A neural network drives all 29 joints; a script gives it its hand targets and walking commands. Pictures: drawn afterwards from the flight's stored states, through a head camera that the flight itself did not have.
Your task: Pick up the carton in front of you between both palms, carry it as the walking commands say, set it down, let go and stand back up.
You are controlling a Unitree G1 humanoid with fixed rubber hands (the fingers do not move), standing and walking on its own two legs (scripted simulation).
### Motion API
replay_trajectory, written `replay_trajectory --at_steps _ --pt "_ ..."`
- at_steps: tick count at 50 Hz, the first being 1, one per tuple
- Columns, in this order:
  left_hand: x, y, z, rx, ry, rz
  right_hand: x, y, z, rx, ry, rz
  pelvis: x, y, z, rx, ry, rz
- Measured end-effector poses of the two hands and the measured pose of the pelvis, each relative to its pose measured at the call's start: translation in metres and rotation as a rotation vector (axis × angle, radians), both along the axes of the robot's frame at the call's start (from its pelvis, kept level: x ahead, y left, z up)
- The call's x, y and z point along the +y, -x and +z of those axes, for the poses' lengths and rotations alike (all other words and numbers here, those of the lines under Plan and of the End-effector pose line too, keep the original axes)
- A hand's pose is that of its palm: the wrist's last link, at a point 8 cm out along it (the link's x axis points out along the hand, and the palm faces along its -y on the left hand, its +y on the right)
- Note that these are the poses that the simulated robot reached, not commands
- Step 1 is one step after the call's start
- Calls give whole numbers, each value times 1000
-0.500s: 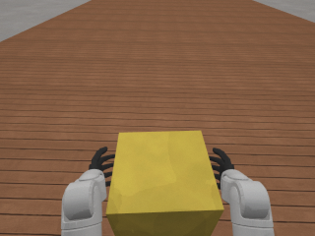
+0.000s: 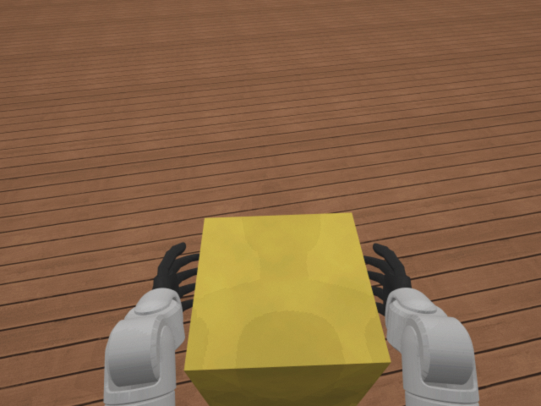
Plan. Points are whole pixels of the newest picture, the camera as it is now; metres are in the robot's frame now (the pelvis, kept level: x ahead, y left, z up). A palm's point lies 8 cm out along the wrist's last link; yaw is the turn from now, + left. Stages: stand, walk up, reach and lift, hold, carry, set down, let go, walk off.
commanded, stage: carry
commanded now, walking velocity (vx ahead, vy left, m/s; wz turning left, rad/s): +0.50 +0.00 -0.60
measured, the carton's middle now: (281, 320) +0.27 +0.01 +0.00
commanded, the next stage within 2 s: none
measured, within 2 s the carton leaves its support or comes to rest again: neither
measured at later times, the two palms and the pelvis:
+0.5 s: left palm (262, 147) +0.61 +0.04 +0.08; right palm (414, 173) +0.52 -0.24 +0.08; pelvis +0.31 -0.03 -0.01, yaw -12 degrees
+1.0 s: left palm (247, 82) +0.90 +0.09 +0.08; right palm (359, 84) +0.89 -0.21 +0.08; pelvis +0.63 -0.06 -0.03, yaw +1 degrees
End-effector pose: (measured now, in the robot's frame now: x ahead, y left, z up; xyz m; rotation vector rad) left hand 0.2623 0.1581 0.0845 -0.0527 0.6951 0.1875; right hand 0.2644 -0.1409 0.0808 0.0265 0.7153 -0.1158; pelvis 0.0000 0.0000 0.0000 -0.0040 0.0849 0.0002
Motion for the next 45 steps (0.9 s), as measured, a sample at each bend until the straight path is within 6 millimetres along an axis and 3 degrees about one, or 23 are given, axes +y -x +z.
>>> replay_trajectory --at_steps 6,14,20,27,31,37,45 --pt "0 -100 3 -67 29 -109 1 -68 10 -66 37 -101 25 -82 -16 -15 -11 -114" --pt "-44 -202 7 22 50 -262 -33 -120 18 21 36 -272 28 -169 6 -14 19 -229" --pt "-85 -280 12 -6 41 -326 -69 -183 22 -8 24 -339 6 -240 5 -7 29 -248" --pt "-121 -368 -14 1 -13 -268 -111 -291 -16 1 -20 -272 -45 -333 -22 -28 20 -183" --pt "-116 -398 -24 92 -48 -188 -111 -345 -31 92 -54 -196 -63 -371 -9 -20 -2 -126" --pt "-99 -447 -9 80 -46 -63 -98 -428 -20 79 -46 -66 -78 -436 7 -11 -38 -69" --pt "-83 -549 10 -37 -25 -11 -83 -546 3 -37 -30 -16 -77 -547 -2 -33 -39 -2"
